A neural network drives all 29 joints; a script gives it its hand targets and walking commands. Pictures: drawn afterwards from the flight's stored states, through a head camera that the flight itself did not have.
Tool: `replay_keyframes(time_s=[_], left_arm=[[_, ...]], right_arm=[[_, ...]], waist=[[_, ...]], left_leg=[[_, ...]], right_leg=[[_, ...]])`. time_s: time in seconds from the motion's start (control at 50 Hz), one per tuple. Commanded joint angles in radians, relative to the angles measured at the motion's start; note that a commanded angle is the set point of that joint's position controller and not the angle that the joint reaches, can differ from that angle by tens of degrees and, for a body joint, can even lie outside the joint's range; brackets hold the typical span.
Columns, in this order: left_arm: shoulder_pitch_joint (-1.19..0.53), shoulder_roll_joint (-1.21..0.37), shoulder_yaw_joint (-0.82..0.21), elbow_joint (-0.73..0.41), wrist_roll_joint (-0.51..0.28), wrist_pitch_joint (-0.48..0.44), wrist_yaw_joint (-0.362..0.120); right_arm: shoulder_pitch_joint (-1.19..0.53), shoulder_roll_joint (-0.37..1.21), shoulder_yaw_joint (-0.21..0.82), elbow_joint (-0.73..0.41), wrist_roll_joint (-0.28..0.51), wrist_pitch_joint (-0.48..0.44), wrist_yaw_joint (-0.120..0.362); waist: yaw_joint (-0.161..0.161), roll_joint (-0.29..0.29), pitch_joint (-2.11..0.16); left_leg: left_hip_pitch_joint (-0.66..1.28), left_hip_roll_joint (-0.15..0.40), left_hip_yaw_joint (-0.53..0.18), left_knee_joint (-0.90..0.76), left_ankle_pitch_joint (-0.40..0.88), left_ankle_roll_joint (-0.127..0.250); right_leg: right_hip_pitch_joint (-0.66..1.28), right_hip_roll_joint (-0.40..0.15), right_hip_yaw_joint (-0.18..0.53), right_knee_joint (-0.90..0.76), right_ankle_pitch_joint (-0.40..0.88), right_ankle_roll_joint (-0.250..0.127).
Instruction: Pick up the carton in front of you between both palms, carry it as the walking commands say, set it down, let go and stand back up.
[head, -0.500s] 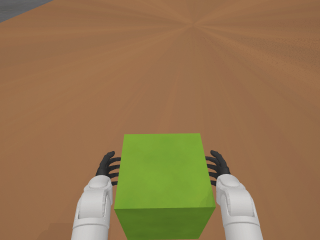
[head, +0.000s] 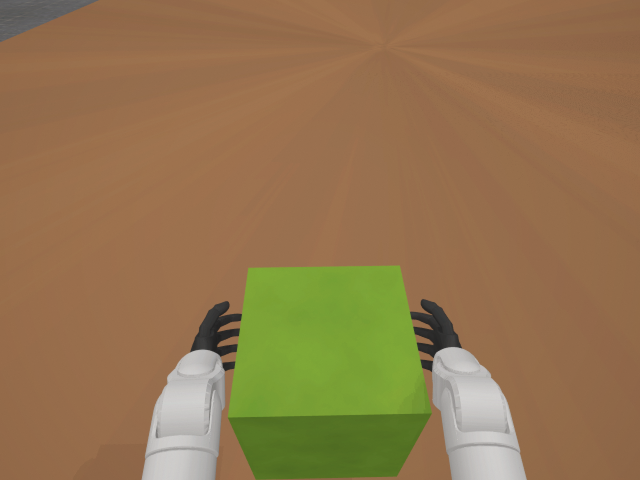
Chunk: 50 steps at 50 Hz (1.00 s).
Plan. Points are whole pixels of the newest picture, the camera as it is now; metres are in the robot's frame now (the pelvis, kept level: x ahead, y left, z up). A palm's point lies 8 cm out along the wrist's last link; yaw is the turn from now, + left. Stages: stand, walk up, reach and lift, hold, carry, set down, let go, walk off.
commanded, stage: carry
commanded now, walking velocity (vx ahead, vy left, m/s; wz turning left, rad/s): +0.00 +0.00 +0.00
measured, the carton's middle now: (325, 376) +0.31 +0.00 -0.04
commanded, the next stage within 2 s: hold in 0.30 s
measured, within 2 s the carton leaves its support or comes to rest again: neither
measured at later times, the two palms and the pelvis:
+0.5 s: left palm (217, 367) +0.27 +0.13 +0.04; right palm (464, 376) +0.26 -0.17 +0.04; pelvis -0.01 +0.00 +0.01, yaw -3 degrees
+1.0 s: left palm (209, 358) +0.28 +0.14 +0.05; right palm (462, 383) +0.24 -0.16 +0.06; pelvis -0.02 +0.03 +0.00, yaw -7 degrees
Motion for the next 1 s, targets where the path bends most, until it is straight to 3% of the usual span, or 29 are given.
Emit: replay_keyframes(time_s=[0.0,0.28,0.3,0.32,0.38,0.4,0.44,0.54,0.7,0.98], left_arm=[[-0.445,-0.895,-0.554,-0.074,-0.256,-0.044,-0.233],[-0.444,-0.895,-0.553,-0.075,-0.257,-0.044,-0.234],[-0.352,-0.924,-0.53,-0.091,-0.264,-0.04,-0.24],[-0.359,-0.883,-0.518,-0.127,-0.246,-0.054,-0.233],[-0.401,-0.871,-0.527,-0.13,-0.245,-0.058,-0.234],[-0.418,-0.859,-0.522,-0.136,-0.238,-0.063,-0.242],[-0.417,-0.871,-0.526,-0.102,-0.244,-0.067,-0.24],[-0.432,-0.884,-0.481,-0.037,-0.208,-0.064,-0.239],[-0.522,-0.947,-0.47,0.037,-0.209,-0.053,-0.274],[-0.61,-0.991,-0.442,0.125,-0.211,-0.048,-0.306]], right_arm=[[-0.438,0.903,0.553,-0.065,0.254,-0.037,0.231],[-0.437,0.905,0.554,-0.065,0.254,-0.036,0.231],[-0.352,0.933,0.522,-0.045,0.24,-0.037,0.239],[-0.354,0.89,0.513,-0.071,0.214,-0.052,0.231],[-0.369,0.895,0.493,-0.056,0.205,-0.064,0.223],[-0.357,0.885,0.477,-0.043,0.193,-0.068,0.217],[-0.395,0.893,0.494,-0.048,0.205,-0.069,0.218],[-0.461,0.904,0.5,-0.017,0.222,-0.06,0.244],[-0.533,0.946,0.458,0.071,0.216,-0.057,0.279],[-0.618,0.982,0.409,0.152,0.202,-0.06,0.307]], waist=[[0.0,0.0,-0.227],[-0.001,-0.001,-0.231],[0.006,-0.049,-0.135],[-0.005,-0.038,-0.183],[-0.01,-0.029,-0.152],[-0.015,-0.046,-0.138],[-0.018,-0.028,-0.133],[0.016,-0.028,-0.078],[0.003,0.001,-0.051],[-0.002,0.02,-0.057]], left_leg=[[0.112,0.094,-0.104,-0.055,0.152,0.004],[0.109,0.094,-0.103,-0.051,0.151,0.0],[0.304,-0.169,-0.229,-0.081,0.329,0.021],[0.335,-0.157,-0.254,-0.096,0.299,0.028],[0.328,-0.171,-0.259,-0.107,0.33,0.016],[0.26,-0.178,-0.259,-0.116,0.284,0.007],[0.302,-0.18,-0.253,-0.126,0.235,0.008],[0.279,-0.17,-0.251,-0.143,0.111,0.019],[0.29,-0.154,-0.255,-0.15,-0.003,0.011],[0.304,-0.124,-0.276,-0.177,-0.08,0.003]], right_leg=[[0.042,-0.117,0.119,-0.094,0.156,0.0],[0.038,-0.117,0.122,-0.092,0.168,-0.003],[0.132,0.109,0.284,-0.147,0.45,-0.005],[0.205,0.088,0.305,-0.137,0.468,-0.003],[0.245,0.106,0.31,-0.152,0.464,0.005],[0.299,0.108,0.308,-0.162,0.428,0.004],[0.261,0.105,0.304,-0.166,0.39,0.013],[0.226,0.106,0.302,-0.178,0.215,0.015],[0.142,0.114,0.288,-0.185,0.051,-0.004],[0.093,0.13,0.271,-0.169,0.0,-0.012]])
